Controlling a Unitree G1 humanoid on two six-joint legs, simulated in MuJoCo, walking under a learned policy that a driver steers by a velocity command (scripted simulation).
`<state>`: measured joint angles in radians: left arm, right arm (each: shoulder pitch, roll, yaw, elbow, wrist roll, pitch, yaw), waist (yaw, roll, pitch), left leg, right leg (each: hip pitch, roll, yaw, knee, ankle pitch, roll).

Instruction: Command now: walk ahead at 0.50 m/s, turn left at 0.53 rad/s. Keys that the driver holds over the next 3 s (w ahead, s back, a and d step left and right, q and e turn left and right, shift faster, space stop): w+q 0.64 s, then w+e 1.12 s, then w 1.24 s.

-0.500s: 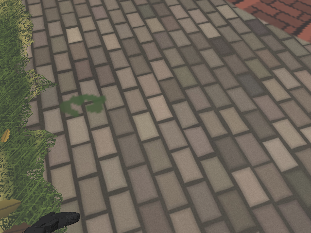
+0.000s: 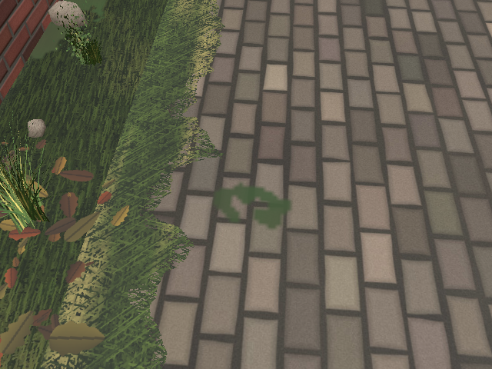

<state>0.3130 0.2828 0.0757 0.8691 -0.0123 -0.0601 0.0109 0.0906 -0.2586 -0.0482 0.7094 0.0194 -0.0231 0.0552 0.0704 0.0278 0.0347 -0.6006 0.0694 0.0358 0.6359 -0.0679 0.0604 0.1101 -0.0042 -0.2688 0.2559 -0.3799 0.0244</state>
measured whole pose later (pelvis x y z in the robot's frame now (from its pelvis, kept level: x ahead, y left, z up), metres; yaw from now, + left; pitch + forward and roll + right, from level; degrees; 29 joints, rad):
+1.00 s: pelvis +0.53 +0.12 +0.00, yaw +20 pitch +2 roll -2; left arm 0.44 0.29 0.06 0.89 -0.03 -0.05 -0.01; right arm 0.02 -0.25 -0.03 0.61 0.01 -0.09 0.03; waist 0.12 0.02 0.02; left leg -0.44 0.03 -0.04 0.47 -0.07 0.02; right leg -0.03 0.00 0.04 0.39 -0.39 0.02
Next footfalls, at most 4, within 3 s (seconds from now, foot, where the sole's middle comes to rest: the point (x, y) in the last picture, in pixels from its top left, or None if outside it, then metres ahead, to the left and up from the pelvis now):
0.04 left None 0.20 0.10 -0.76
0.52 right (288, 353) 0.51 -0.05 -0.76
1.00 left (170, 300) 0.63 0.28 -0.76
1.50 right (251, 211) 0.96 0.08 -0.76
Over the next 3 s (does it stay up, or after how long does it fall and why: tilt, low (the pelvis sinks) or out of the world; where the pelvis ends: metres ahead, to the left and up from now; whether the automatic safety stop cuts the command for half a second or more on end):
stays up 1.60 0.05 0.01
